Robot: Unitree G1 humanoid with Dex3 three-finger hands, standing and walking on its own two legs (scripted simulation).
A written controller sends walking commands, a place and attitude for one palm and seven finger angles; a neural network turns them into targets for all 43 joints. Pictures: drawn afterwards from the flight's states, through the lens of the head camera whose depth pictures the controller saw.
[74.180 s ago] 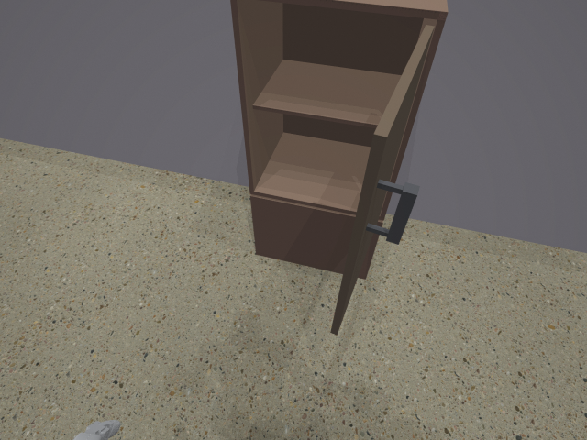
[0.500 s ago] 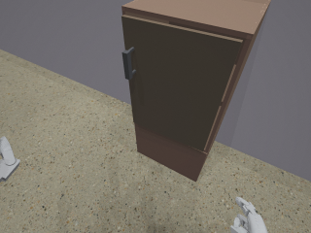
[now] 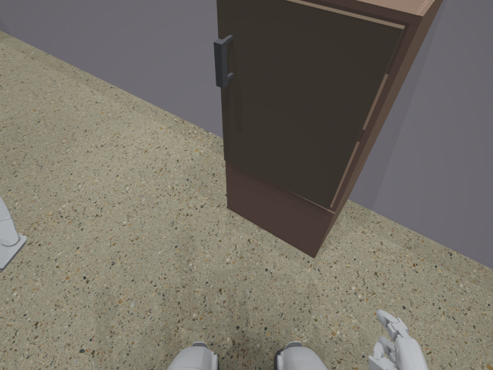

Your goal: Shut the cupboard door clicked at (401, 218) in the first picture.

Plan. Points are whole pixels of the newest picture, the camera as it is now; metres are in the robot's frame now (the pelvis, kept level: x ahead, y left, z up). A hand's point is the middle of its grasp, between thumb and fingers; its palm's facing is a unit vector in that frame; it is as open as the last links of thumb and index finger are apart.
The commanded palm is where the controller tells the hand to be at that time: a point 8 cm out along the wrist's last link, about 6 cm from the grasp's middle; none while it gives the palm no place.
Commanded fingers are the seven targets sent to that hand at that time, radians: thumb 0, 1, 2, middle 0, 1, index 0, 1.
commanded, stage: step back with the hand held close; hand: left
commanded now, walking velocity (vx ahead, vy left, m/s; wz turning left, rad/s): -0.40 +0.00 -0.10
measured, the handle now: (225, 61) +0.83 +0.09 +0.07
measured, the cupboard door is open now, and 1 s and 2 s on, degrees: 2 2 2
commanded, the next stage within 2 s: stop stepping back and stand still in 0.12 s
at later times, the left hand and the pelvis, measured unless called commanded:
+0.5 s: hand out of the picture +0.11 +0.29 +0.20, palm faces +0.53 -0.78 -0.34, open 7.4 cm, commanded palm +0.03 +0.32 +0.20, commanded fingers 0.00 0.90 0.90 -0.20 -0.30 -0.20 -0.30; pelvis -0.10 +0.01 +0.02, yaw +1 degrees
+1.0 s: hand out of the picture +0.14 +0.25 +0.19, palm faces +0.35 -0.82 -0.45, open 7.4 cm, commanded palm +0.08 +0.29 +0.20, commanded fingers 0.00 0.90 0.90 -0.20 -0.30 -0.20 -0.30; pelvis -0.09 +0.01 +0.02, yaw -6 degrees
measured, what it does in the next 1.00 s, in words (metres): steps on the spot: right foot, then left foot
